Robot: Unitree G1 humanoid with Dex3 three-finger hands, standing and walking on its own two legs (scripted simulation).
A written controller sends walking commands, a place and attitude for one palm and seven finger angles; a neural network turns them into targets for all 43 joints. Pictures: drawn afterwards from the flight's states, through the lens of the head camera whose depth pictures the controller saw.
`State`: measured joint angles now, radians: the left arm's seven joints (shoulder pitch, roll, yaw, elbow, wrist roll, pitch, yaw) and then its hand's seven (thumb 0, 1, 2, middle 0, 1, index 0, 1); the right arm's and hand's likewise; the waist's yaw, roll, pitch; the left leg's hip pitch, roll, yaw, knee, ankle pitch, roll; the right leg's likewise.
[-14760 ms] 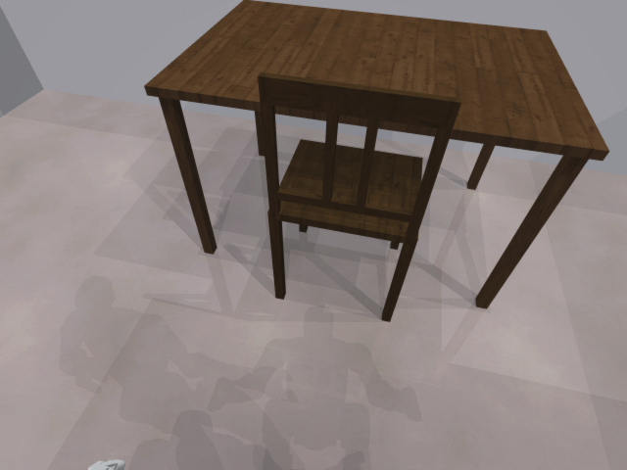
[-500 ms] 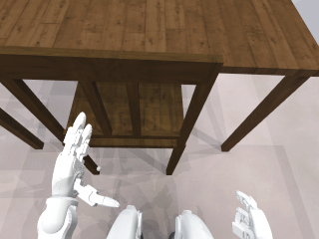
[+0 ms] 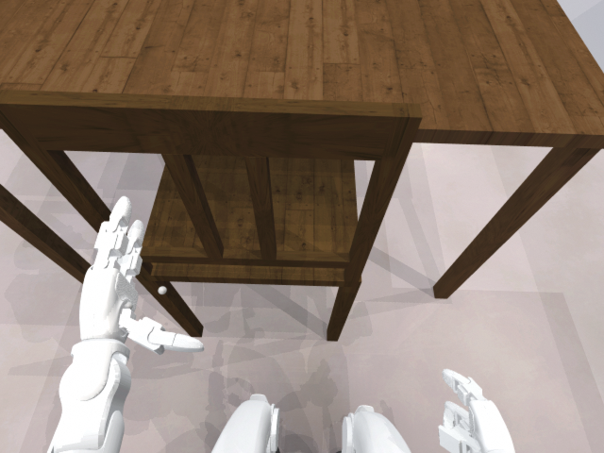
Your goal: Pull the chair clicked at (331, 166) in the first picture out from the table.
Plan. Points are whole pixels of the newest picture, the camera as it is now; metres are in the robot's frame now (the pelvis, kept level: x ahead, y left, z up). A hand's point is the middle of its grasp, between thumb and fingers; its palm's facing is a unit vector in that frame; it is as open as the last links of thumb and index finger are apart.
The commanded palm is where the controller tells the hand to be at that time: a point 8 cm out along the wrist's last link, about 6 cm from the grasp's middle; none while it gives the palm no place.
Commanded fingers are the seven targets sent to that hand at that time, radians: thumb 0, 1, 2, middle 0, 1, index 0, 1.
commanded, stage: aim the fingers beside a spindle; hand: left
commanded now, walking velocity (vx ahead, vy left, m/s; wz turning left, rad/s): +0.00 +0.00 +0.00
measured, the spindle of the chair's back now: (199, 211) +0.43 +0.18 +0.02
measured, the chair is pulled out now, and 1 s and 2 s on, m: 0.00 0.00 0.00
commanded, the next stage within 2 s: push the fingers through the gap in 0.52 s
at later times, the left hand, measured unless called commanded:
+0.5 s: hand (221, 330) +0.27 +0.12 -0.01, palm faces -0.11 -0.99 +0.06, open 16.9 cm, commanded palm +0.27 +0.21 +0.03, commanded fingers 0.00 -0.50 0.30 -0.06 -0.08 -0.06 -0.08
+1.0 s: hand (178, 265) +0.33 +0.17 +0.05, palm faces +0.07 -1.00 -0.07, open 16.9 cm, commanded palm +0.30 +0.22 +0.03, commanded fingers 0.00 -0.50 0.30 -0.06 -0.08 -0.06 -0.08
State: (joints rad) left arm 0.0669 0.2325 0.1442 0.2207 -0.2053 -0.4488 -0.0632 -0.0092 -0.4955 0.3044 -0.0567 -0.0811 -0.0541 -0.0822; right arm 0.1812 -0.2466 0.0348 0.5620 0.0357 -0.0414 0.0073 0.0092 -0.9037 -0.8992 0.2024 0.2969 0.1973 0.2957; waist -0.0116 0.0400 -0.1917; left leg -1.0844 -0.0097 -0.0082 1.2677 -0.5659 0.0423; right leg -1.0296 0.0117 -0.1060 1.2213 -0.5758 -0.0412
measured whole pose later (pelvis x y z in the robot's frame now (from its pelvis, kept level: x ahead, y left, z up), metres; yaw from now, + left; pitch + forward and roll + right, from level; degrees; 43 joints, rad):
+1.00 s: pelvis +0.00 +0.00 +0.00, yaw +0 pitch +23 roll -3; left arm -0.03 0.24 0.14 0.25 -0.17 -0.53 -0.05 -0.01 -0.50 0.30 -0.07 -0.08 -0.06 -0.08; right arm 0.18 -0.25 0.02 0.59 0.00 -0.08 0.00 0.01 -0.90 -0.90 0.20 0.30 0.20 0.30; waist -0.04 0.02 -0.19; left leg -1.10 0.00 0.00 1.27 -0.56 0.04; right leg -1.05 0.02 -0.10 1.22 -0.57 -0.04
